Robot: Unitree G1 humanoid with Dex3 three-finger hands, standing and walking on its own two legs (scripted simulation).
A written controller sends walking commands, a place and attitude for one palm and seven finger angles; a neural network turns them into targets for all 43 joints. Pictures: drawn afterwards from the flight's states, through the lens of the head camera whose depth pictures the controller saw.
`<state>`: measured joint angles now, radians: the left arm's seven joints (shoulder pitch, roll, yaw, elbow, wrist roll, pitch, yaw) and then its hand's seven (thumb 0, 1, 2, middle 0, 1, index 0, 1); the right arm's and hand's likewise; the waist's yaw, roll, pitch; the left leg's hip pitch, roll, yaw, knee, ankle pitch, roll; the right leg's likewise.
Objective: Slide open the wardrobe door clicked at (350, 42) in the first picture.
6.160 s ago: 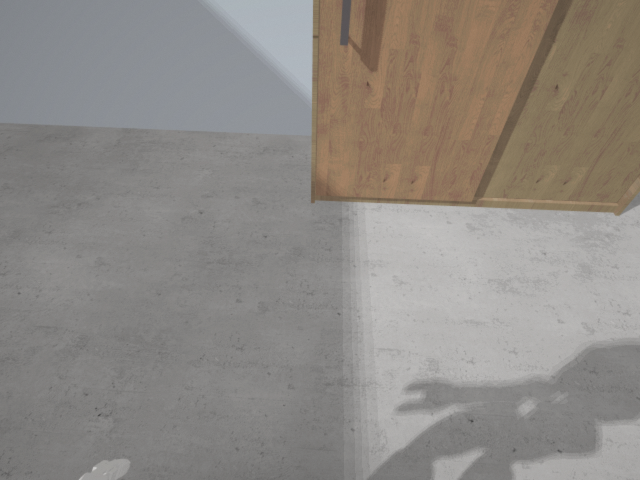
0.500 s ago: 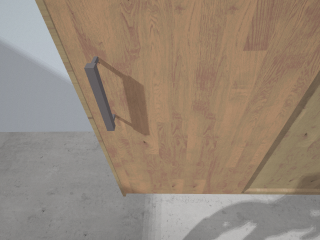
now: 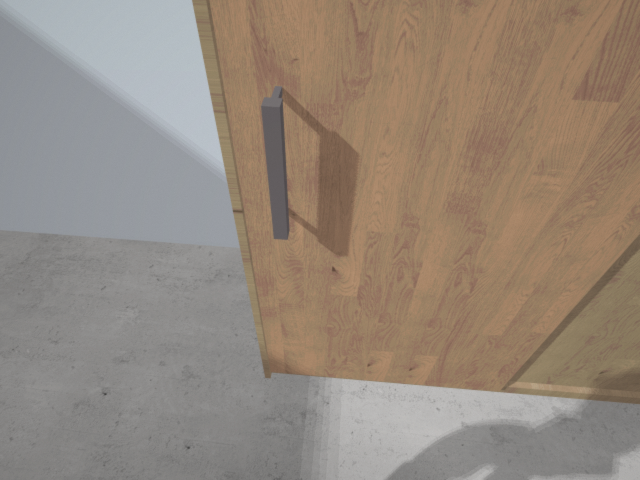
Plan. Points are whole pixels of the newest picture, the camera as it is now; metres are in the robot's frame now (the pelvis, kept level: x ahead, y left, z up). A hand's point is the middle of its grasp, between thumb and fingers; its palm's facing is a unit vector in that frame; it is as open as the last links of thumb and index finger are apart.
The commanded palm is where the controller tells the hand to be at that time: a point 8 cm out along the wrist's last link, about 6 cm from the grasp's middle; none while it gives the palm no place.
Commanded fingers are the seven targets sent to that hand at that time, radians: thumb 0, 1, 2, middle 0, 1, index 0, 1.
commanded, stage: come to a stop and stand still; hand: left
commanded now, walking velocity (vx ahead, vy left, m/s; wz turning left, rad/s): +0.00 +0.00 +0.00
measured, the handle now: (279, 169) +0.53 +0.12 +0.11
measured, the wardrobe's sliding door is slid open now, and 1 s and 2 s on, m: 0.00 0.00 0.00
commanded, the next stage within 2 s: look again from close up in 0.40 s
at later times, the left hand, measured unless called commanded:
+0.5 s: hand out of the picture -0.02 +0.20 -0.17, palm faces -0.01 -0.98 -0.21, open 7.4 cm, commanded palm none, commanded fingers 0.00 0.90 0.90 -0.20 -0.30 -0.20 -0.30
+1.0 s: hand out of the picture +0.03 +0.15 -0.17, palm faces +0.01 -0.98 -0.20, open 7.3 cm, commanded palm none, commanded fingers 0.00 0.90 0.90 -0.20 -0.30 -0.20 -0.30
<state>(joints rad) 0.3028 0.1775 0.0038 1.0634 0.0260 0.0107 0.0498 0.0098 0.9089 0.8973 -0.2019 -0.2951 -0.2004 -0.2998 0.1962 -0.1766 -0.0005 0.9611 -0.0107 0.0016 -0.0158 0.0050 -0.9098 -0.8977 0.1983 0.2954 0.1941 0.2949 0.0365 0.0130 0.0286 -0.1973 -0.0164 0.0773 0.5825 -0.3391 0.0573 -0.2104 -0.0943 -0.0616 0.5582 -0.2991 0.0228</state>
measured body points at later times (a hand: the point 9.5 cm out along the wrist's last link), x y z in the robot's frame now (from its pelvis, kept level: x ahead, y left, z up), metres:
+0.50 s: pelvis -0.01 +0.03 +0.01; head +0.01 +0.02 +0.46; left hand -0.02 +0.26 -0.15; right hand -0.02 -0.21 -0.15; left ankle -0.01 +0.08 -0.73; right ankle +0.01 -0.16 -0.73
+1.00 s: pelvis +0.02 -0.03 +0.01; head +0.03 -0.03 +0.46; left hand +0.03 +0.20 -0.15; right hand +0.04 -0.25 -0.15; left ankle -0.01 +0.08 -0.73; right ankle +0.01 -0.16 -0.73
